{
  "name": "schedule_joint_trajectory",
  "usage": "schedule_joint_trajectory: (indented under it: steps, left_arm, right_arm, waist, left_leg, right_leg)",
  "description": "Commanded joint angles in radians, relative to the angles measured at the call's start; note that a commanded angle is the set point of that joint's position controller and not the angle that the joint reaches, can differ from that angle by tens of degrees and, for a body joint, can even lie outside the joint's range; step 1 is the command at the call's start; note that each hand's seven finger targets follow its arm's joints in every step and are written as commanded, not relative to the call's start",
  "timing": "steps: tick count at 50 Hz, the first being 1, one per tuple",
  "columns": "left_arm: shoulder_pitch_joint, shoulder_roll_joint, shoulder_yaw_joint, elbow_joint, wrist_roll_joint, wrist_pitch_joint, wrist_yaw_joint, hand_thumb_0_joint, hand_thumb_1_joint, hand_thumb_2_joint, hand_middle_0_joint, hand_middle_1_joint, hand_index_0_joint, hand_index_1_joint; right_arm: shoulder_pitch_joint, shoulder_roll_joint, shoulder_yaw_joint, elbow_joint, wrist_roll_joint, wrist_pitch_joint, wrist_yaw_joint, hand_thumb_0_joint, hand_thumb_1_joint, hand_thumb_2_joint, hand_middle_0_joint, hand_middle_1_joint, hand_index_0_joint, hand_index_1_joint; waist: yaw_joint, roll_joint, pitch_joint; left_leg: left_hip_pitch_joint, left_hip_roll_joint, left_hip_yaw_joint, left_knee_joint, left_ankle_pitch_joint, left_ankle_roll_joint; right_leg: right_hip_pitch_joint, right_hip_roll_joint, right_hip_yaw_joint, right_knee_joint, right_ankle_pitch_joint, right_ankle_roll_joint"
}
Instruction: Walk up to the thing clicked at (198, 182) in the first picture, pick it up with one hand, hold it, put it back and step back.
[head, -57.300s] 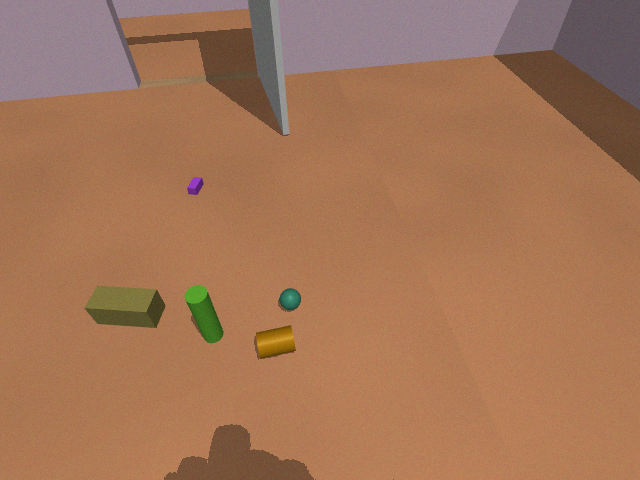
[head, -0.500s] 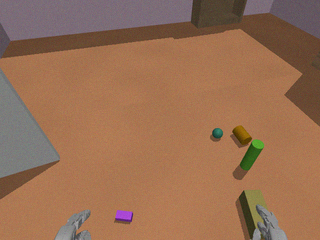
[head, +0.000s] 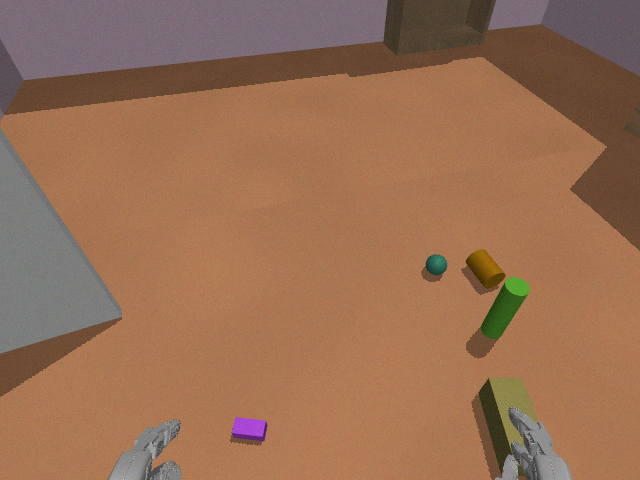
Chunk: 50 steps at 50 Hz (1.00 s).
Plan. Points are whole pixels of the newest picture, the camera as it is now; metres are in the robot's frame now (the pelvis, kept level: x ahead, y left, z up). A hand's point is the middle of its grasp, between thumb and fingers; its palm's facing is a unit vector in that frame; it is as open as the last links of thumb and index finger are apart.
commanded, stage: home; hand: left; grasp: from above
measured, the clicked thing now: (249, 429) +0.44 +0.23 -0.70
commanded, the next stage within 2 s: stand in 0.62 s
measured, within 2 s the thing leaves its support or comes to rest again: neither
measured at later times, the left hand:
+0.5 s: hand out of the picture +0.16 +0.18 -0.05, palm faces +0.04 -0.98 -0.21, open 7.4 cm
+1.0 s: hand out of the picture +0.11 +0.24 -0.11, palm faces +0.02 -0.94 -0.34, open 7.4 cm
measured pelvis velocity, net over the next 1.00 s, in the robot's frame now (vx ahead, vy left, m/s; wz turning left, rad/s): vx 0.00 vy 0.00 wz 0.00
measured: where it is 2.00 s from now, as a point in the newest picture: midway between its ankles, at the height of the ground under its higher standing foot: outside the picture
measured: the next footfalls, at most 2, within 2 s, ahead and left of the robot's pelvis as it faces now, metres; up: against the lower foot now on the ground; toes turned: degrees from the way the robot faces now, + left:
none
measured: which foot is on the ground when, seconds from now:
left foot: down 0.00-1.00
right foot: down 0.00-1.00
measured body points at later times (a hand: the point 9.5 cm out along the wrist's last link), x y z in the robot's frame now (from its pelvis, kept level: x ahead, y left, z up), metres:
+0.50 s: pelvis +0.00 +0.00 +0.00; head +0.02 +0.01 +0.45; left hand +0.16 +0.23 -0.03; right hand +0.16 -0.25 -0.06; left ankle +0.01 +0.13 -0.68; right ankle +0.01 -0.14 -0.68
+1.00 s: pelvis +0.00 +0.00 +0.03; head +0.01 +0.01 +0.48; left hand +0.11 +0.29 -0.08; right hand +0.11 -0.28 -0.09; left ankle +0.01 +0.13 -0.68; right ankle +0.01 -0.14 -0.68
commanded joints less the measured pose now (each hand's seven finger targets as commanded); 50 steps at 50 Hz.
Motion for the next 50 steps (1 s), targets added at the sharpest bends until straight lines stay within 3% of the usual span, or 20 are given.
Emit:
schedule_joint_trajectory:
  steps: [1, 9, 13, 19, 22, 24, 25, 26, 27, 28, 32, 34, 35, 36, 37, 38, 39, 41, 43, 50]
  left_arm:
    - [-0.044, 0.104, 0.062, -0.205, 0.002, -0.057, 0.009, 0.0, 0.9, 0.9, -0.2, -0.3, -0.2, -0.3]
    - [-0.022, 0.092, 0.059, -0.188, 0.003, -0.054, 0.009, 0.0, 0.9, 0.9, -0.2, -0.3, -0.2, -0.3]
    - [-0.048, 0.124, 0.08, -0.24, 0.007, -0.06, 0.013, 0.0, 0.9, 0.9, -0.2, -0.299, -0.2, -0.299]
    - [0.003, 0.08, 0.044, -0.171, 0.004, -0.047, 0.011, 0.0, 0.9, 0.9, -0.2, -0.3, -0.2, -0.299]
    - [-0.039, 0.122, 0.073, -0.233, 0.008, -0.053, 0.015, 0.0, 0.9, 0.9, -0.2, -0.3, -0.2, -0.299]
    - [-0.032, 0.112, 0.06, -0.217, 0.007, -0.052, 0.014, 0.0, 0.9, 0.9, -0.2, -0.299, -0.2, -0.299]
    - [-0.031, 0.128, 0.079, -0.226, 0.006, -0.053, 0.016, 0.0, 0.9, 0.9, -0.2, -0.3, -0.2, -0.299]
    - [-0.012, 0.082, 0.039, -0.183, 0.006, -0.049, 0.013, 0.0, 0.9, 0.9, -0.2, -0.299, -0.2, -0.299]
    - [-0.009, 0.077, 0.039, -0.187, 0.003, -0.05, 0.011, 0.0, 0.9, 0.9, -0.2, -0.3, -0.2, -0.3]
    - [-0.02, 0.098, 0.067, -0.202, 0.002, -0.049, 0.014, 0.0, 0.9, 0.9, -0.2, -0.299, -0.2, -0.299]
    - [-0.041, 0.127, 0.072, -0.249, 0.006, -0.056, 0.015, 0.0, 0.9, 0.9, -0.2, -0.299, -0.2, -0.299]
    - [-0.004, 0.081, 0.036, -0.177, 0.005, -0.05, 0.011, 0.0, 0.9, 0.9, -0.2, -0.299, -0.2, -0.299]
    - [-0.032, 0.091, 0.052, -0.201, 0.0, -0.052, 0.012, 0.0, 0.9, 0.9, -0.2, -0.299, -0.2, -0.299]
    - [-0.325, 0.175, 0.06, 0.15, 0.112, -0.265, 0.049, 0.0, 0.9, 0.9, -0.2, -0.3, -0.2, -0.3]
    - [-0.207, 0.196, 0.079, 0.314, 0.12, -0.332, 0.045, 0.0, 0.9, 0.9, -0.2, -0.3, -0.2, -0.301]
    - [-0.202, 0.214, 0.076, 0.362, 0.132, -0.367, 0.042, 0.0, 0.9, 0.9, -0.2, -0.3, -0.2, -0.301]
    - [-0.234, 0.222, 0.069, 0.392, 0.126, -0.385, 0.034, 0.0, 0.9, 0.9, -0.2, -0.3, -0.2, -0.301]
    - [-0.259, 0.219, 0.061, 0.473, 0.114, -0.414, 0.026, 0.0, 0.9, 0.9, -0.2, -0.3, -0.2, -0.301]
    - [-0.269, 0.213, 0.066, 0.553, 0.106, -0.421, 0.023, 0.0, 0.9, 0.9, -0.2, -0.3, -0.2, -0.301]
    - [-0.311, 0.2, 0.061, 0.795, 0.096, -0.462, 0.027, 0.0, 0.9, 0.9, -0.2, -0.3, -0.2, -0.301]
  right_arm:
    - [-0.072, -0.127, -0.051, -0.167, 0.003, -0.057, -0.02, 0.0, -0.901, -0.9, 0.2, 0.3, 0.2, 0.3]
    - [-0.07, -0.122, -0.051, -0.168, 0.0, -0.057, -0.019, 0.0, -0.9, -0.9, 0.2, 0.3, 0.2, 0.3]
    - [-0.065, -0.123, -0.054, -0.165, 0.002, -0.055, -0.02, 0.0, -0.9, -0.9, 0.2, 0.3, 0.2, 0.3]
    - [-0.07, -0.124, -0.052, -0.165, 0.002, -0.051, -0.018, 0.0, -0.9, -0.9, 0.2, 0.3, 0.2, 0.3]
    - [-0.064, -0.128, -0.057, -0.165, 0.001, -0.048, -0.019, 0.0, -0.9, -0.9, 0.2, 0.3, 0.2, 0.3]
    - [-0.062, -0.123, -0.053, -0.163, 0.001, -0.048, -0.018, 0.0, -0.9, -0.9, 0.2, 0.3, 0.2, 0.3]
    - [-0.071, -0.125, -0.053, -0.171, 0.001, -0.051, -0.02, 0.0, -0.9, -0.9, 0.2, 0.3, 0.2, 0.3]
    - [-0.061, -0.121, -0.05, -0.16, 0.001, -0.05, -0.019, 0.0, -0.9, -0.9, 0.2, 0.3, 0.2, 0.3]
    - [-0.067, -0.122, -0.051, -0.167, 0.001, -0.05, -0.017, 0.0, -0.9, -0.9, 0.2, 0.3, 0.2, 0.3]
    - [-0.066, -0.127, -0.056, -0.168, 0.002, -0.05, -0.018, 0.0, -0.9, -0.9, 0.2, 0.3, 0.2, 0.3]
    - [-0.062, -0.129, -0.055, -0.165, 0.001, -0.046, -0.015, 0.0, -0.9, -0.9, 0.2, 0.3, 0.2, 0.3]
    - [-0.067, -0.12, -0.049, -0.169, 0.003, -0.046, -0.015, 0.0, -0.9, -0.9, 0.2, 0.3, 0.2, 0.3]
    - [-0.068, -0.125, -0.051, -0.171, 0.002, -0.046, -0.015, 0.0, -0.9, -0.9, 0.2, 0.3, 0.2, 0.3]
    - [-0.139, -0.244, -0.096, 0.072, -0.123, 0.071, 0.045, 0.0, -0.901, -0.9, 0.2, 0.299, 0.2, 0.299]
    - [-0.145, -0.254, -0.112, 0.082, -0.123, 0.119, 0.076, 0.0, -0.9, -0.9, 0.2, 0.3, 0.2, 0.3]
    - [-0.128, -0.247, -0.107, 0.075, -0.122, 0.14, 0.096, 0.0, -0.9, -0.9, 0.2, 0.3, 0.2, 0.3]
    - [-0.105, -0.249, -0.105, 0.073, -0.124, 0.154, 0.111, 0.0, -0.9, -0.9, 0.2, 0.3, 0.2, 0.3]
    - [-0.109, -0.213, -0.1, 0.113, -0.075, 0.164, 0.144, 0.0, -0.9, -0.9, 0.2, 0.3, 0.2, 0.3]
    - [-0.137, -0.22, -0.108, 0.134, -0.057, 0.174, 0.158, 0.0, -0.9, -0.9, 0.2, 0.3, 0.2, 0.3]
    - [-0.154, -0.226, -0.118, 0.238, -0.06, 0.206, 0.162, 0.0, -0.9, -0.9, 0.2, 0.3, 0.2, 0.3]
  waist:
    - [-0.005, 0.005, -0.075]
    - [-0.005, 0.005, -0.064]
    - [0.0, 0.007, -0.082]
    - [-0.007, -0.002, -0.07]
    - [-0.003, -0.006, -0.087]
    - [-0.008, -0.015, -0.053]
    - [0.0, -0.013, -0.065]
    - [-0.012, -0.017, -0.063]
    - [-0.008, -0.001, -0.069]
    - [-0.001, 0.006, -0.067]
    - [-0.003, 0.02, -0.087]
    - [-0.009, 0.004, -0.062]
    - [-0.007, -0.002, -0.051]
    - [0.061, -0.043, 0.163]
    - [0.076, -0.098, 0.083]
    - [0.054, -0.132, 0.055]
    - [0.03, -0.079, 0.061]
    - [0.05, -0.048, 0.025]
    - [0.067, -0.09, 0.031]
    - [0.063, -0.005, 0.093]
  left_leg:
    - [0.065, -0.035, 0.01, -0.181, 0.173, 0.029]
    - [0.061, -0.039, 0.021, -0.171, 0.171, 0.028]
    - [0.067, -0.039, 0.025, -0.166, 0.183, 0.03]
    - [0.066, -0.038, 0.021, -0.164, 0.214, 0.028]
    - [0.073, -0.038, 0.022, -0.159, 0.22, 0.03]
    - [0.063, -0.04, 0.025, -0.156, 0.204, 0.032]
    - [0.062, -0.04, 0.024, -0.156, 0.2, 0.032]
    - [0.066, -0.04, 0.025, -0.158, 0.202, 0.032]
    - [0.067, -0.038, 0.02, -0.164, 0.21, 0.029]
    - [0.063, -0.035, 0.02, -0.167, 0.195, 0.028]
    - [0.079, -0.032, 0.008, -0.171, 0.215, 0.025]
    - [0.062, -0.034, 0.01, -0.168, 0.204, 0.027]
    - [0.056, -0.032, 0.009, -0.173, 0.178, 0.029]
    - [0.108, 0.015, -0.035, -0.256, 0.373, 0.072]
    - [0.165, 0.001, -0.001, -0.24, 0.371, 0.085]
    - [0.203, -0.009, 0.011, -0.226, 0.384, 0.082]
    - [0.202, -0.01, -0.007, -0.252, 0.327, 0.083]
    - [0.26, -0.017, -0.004, -0.29, 0.274, 0.088]
    - [0.292, -0.019, 0.002, -0.301, 0.285, 0.076]
    - [0.335, 0.027, -0.057, -0.444, 0.278, 0.077]
  right_leg:
    - [0.059, 0.037, -0.011, -0.142, 0.126, -0.022]
    - [0.058, 0.035, -0.008, -0.145, 0.128, -0.02]
    - [0.067, 0.033, -0.005, -0.145, 0.136, -0.021]
    - [0.066, 0.035, -0.009, -0.139, 0.164, -0.022]
    - [0.072, 0.035, -0.009, -0.141, 0.169, -0.021]
    - [0.062, 0.032, -0.008, -0.146, 0.16, -0.018]
    - [0.075, 0.031, -0.008, -0.146, 0.156, -0.019]
    - [0.066, 0.032, -0.006, -0.143, 0.16, -0.02]
    - [0.066, 0.035, -0.01, -0.138, 0.163, -0.022]
    - [0.06, 0.035, -0.011, -0.137, 0.147, -0.021]
    - [0.071, 0.038, -0.015, -0.126, 0.161, -0.025]
    - [0.056, 0.036, -0.013, -0.131, 0.155, -0.023]
    - [0.05, 0.038, -0.013, -0.135, 0.135, -0.021]
    - [0.21, -0.03, 0.062, -0.152, 0.138, -0.061]
    - [0.24, -0.052, 0.121, -0.204, 0.134, -0.093]
    - [0.244, -0.067, 0.149, -0.22, 0.164, -0.107]
    - [0.223, -0.054, 0.143, -0.224, 0.161, -0.103]
    - [0.304, -0.073, 0.129, -0.221, 0.193, -0.083]
    - [0.289, -0.078, 0.137, -0.258, 0.2, -0.076]
    - [0.369, -0.065, 0.089, -0.325, 0.224, -0.043]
